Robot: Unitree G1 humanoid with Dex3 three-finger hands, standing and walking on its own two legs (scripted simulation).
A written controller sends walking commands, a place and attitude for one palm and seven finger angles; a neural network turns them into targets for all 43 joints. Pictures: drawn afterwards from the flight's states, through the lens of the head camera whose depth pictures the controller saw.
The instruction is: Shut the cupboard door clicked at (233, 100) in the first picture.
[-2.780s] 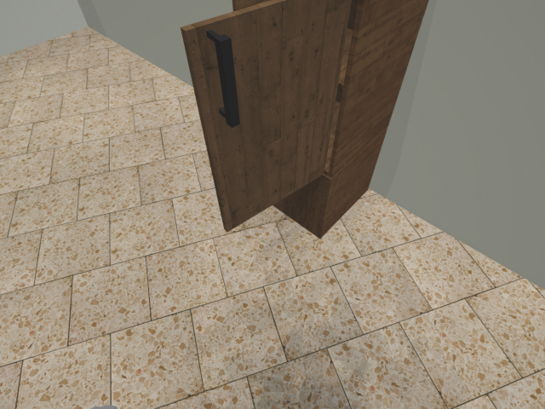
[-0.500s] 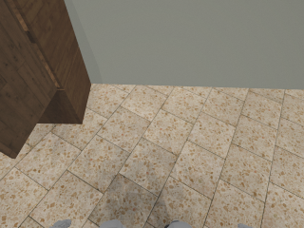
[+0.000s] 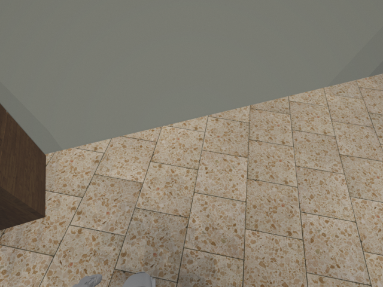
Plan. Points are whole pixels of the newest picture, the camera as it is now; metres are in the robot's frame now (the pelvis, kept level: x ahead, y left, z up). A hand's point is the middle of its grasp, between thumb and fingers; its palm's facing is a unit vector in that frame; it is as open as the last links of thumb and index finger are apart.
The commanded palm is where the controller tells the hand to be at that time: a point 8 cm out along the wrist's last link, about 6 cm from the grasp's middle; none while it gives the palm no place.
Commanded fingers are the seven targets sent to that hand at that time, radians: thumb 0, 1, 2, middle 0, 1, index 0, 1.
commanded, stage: walk to a spot facing it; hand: left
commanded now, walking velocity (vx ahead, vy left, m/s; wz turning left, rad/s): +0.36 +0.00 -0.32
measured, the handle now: out of the picture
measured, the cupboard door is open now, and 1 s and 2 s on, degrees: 80 80 80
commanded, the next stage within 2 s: turn to face it in 0.78 s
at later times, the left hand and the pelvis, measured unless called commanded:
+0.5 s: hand (147, 201) +0.35 +0.13 -0.17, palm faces -0.17 -0.96 -0.21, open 7.3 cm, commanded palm none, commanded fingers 0.00 0.90 0.90 -0.20 -0.30 -0.20 -0.30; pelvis +0.21 -0.04 -0.01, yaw -9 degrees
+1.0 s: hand (170, 141) +0.56 +0.07 -0.17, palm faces -0.21 -0.95 -0.21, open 7.4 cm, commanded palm none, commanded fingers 0.00 0.90 0.90 -0.20 -0.30 -0.20 -0.30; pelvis +0.43 -0.10 -0.01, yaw -11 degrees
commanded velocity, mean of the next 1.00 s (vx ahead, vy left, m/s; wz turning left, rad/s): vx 0.29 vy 0.00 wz -0.08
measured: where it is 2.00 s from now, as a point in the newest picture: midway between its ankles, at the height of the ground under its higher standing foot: (220, 205)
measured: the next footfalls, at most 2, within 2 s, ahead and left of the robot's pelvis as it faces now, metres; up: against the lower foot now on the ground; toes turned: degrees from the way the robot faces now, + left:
left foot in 0.08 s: +0.12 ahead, +0.15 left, +0.00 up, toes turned +4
right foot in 0.40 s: +0.26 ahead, -0.16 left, +0.00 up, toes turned -15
